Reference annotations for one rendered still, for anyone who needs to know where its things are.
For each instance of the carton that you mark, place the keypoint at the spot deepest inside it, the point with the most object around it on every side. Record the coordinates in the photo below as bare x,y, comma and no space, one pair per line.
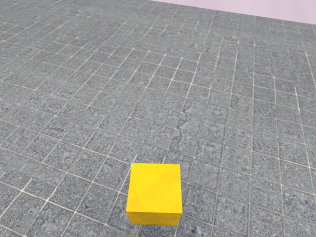
154,195

